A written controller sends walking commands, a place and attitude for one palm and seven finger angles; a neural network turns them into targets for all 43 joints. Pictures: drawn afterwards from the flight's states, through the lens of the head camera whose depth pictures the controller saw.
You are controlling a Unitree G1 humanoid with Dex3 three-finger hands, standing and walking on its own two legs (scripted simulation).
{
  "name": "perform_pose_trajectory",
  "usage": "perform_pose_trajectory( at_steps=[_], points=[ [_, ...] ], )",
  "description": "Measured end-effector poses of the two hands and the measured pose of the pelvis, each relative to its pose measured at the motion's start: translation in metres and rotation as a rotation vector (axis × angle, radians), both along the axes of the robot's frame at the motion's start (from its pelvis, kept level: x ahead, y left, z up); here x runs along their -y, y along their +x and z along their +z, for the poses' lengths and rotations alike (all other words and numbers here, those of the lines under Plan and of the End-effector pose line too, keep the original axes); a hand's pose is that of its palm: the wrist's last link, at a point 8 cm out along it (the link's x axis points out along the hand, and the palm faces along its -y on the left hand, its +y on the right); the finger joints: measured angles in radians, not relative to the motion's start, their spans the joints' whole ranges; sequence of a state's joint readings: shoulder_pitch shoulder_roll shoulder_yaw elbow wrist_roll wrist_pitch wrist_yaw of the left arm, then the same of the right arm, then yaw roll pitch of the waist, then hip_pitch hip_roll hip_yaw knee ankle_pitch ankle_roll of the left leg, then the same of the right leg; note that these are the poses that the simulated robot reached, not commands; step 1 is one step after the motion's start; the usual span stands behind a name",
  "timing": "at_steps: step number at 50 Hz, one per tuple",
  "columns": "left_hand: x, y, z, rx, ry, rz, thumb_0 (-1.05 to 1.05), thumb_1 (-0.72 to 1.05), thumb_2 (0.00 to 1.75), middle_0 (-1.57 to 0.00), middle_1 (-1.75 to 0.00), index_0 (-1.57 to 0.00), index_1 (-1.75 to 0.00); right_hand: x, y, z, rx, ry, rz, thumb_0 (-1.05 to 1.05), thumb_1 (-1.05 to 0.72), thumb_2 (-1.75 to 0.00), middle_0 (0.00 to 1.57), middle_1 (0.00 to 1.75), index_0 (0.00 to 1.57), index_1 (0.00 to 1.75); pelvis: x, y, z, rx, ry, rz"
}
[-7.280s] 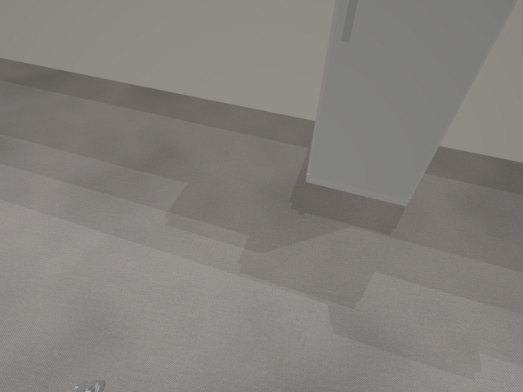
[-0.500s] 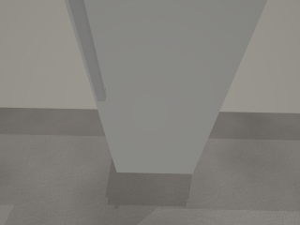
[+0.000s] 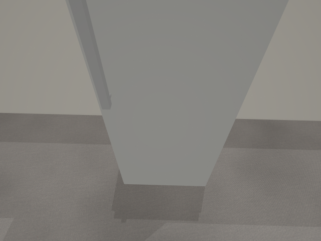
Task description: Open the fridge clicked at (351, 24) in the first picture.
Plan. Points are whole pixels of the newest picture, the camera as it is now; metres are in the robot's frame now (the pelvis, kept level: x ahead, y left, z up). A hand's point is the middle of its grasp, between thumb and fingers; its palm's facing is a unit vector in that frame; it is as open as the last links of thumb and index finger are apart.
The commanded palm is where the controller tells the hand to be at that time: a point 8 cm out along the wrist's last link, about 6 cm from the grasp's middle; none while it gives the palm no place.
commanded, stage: raise the hand to about handle height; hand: left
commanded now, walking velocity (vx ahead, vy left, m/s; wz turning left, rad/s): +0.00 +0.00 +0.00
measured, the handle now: (93, 44) +0.51 +0.21 +0.23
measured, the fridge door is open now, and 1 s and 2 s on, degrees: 0 0 0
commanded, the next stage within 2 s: none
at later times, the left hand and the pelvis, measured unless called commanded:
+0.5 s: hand (81, 228) +0.16 +0.20 -0.03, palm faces +0.10 -0.99 +0.02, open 8.5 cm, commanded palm +0.14 +0.26 -0.01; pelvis -0.01 +0.00 -0.06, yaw +1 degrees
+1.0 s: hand (59, 189) +0.21 +0.24 +0.05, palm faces +0.08 -0.99 -0.07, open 11.6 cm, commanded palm +0.18 +0.29 +0.07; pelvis +0.00 +0.01 -0.04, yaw +1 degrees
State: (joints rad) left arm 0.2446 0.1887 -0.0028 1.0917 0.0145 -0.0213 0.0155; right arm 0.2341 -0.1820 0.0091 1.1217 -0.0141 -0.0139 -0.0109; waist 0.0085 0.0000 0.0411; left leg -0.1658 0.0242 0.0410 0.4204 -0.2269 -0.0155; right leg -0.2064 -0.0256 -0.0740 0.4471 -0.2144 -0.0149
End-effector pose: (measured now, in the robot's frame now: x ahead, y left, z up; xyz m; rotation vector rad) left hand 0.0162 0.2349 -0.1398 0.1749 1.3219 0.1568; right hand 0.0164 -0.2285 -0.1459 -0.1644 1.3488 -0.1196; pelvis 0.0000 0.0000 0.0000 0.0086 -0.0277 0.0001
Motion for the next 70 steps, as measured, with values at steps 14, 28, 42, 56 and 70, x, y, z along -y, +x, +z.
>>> perform_pose_trajectory(
  at_steps=[14, 28, 42, 56, 70],
  points=[
    [-0.009, 0.155, 0.145, 1.143, -0.002, 0.057, 0.01, 0.84, 0.86, -0.2, -0.35, -0.21, -0.34, 0.014, 0.094, 0.032, 0.585, -0.065, 0.022, 0.01, -0.91, -0.9, 0.2, 0.29, 0.2, 0.3, -0.003, -0.005, -0.019, -0.069, 0.004, 0.016],
    [-0.027, 0.104, 0.119, 1.257, -0.062, -0.015, 0.01, 0.54, 0.74, -0.23, -0.54, -0.23, -0.53, 0.006, 0.201, 0.056, 0.885, -0.108, 0.209, 0.01, -0.91, -0.9, 0.2, 0.29, 0.2, 0.3, -0.001, -0.007, -0.066, -0.177, -0.031, 0.031],
    [-0.042, 0.167, 0.177, 1.276, -0.095, -0.15, 0.01, 0.22, 0.6, -0.25, -0.75, -0.26, -0.74, -0.032, 0.143, 0.027, 0.709, 0.013, 0.089, 0.01, -0.9, -0.9, 0.2, 0.3, 0.2, 0.3, -0.01, -0.002, -0.045, -0.151, -0.038, 0.022],
    [-0.068, 0.178, 0.213, 1.346, -0.061, -0.147, 0.0, -0.11, 0.46, -0.27, -0.96, -0.28, -0.95, -0.001, 0.145, 0.055, 0.752, -0.101, 0.118, 0.01, -0.9, -0.9, 0.2, 0.3, 0.2, 0.3, -0.015, 0.004, -0.03, -0.09, -0.035, 0.026],
    [-0.093, 0.203, 0.261, 1.379, -0.047, -0.127, -0.01, -0.42, 0.33, -0.3, -1.15, -0.3, -1.15, -0.025, 0.176, 0.08, 0.858, -0.034, 0.164, 0.01, -0.9, -0.9, 0.2, 0.3, 0.2, 0.3, -0.013, 0.006, -0.016, -0.024, -0.03, 0.03]
  ],
)
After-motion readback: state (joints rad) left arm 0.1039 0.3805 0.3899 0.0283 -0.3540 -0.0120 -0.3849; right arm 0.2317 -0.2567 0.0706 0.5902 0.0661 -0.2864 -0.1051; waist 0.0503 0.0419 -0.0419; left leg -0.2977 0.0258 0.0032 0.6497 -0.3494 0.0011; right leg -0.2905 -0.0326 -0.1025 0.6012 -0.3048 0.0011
